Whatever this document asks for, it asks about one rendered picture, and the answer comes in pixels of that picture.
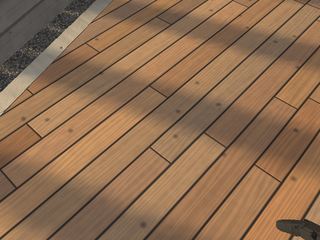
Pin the robot right hand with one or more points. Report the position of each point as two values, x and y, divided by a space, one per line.
306 229

